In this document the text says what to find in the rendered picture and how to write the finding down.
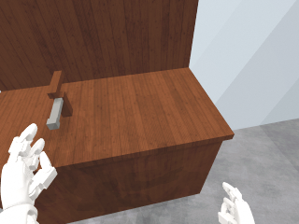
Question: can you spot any robot right hand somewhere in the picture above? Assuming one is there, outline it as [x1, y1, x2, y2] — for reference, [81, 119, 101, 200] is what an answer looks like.
[218, 182, 255, 224]

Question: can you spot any counter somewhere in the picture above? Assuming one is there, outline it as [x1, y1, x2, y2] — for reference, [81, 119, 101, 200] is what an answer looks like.
[0, 0, 235, 224]

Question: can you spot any robot left hand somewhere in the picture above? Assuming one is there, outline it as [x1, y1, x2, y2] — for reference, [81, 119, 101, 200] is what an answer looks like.
[0, 123, 57, 211]

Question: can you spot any left robot forearm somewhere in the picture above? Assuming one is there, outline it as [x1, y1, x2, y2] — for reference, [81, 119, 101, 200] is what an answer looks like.
[0, 203, 39, 224]

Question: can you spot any tap lever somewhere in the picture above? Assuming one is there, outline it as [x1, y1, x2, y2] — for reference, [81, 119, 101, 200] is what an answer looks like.
[46, 97, 64, 130]

